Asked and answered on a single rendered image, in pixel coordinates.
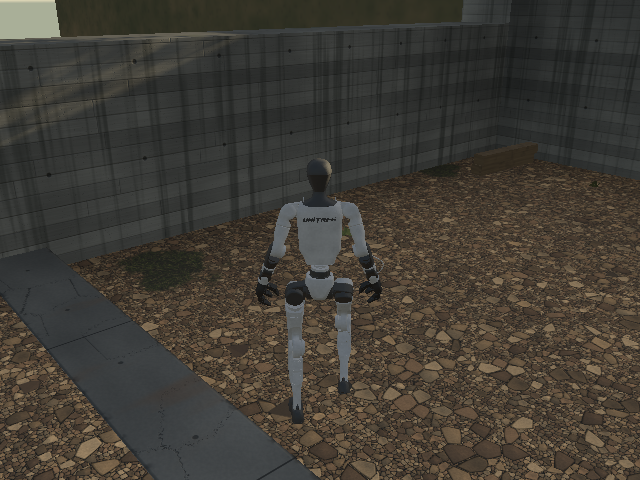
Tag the robot right upper arm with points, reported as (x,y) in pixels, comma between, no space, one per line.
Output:
(351,211)

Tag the robot right forearm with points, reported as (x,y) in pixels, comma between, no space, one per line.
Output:
(369,267)

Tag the right robot foot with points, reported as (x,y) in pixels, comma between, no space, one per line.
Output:
(344,386)

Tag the robot left forearm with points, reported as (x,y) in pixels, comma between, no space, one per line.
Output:
(268,267)

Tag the humanoid robot head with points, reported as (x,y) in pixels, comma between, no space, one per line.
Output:
(319,174)

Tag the robot right hand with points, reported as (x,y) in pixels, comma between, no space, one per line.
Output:
(376,287)

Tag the robot left upper arm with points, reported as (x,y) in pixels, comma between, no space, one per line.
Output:
(287,212)

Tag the robot left hand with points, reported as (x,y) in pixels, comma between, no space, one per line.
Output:
(262,289)

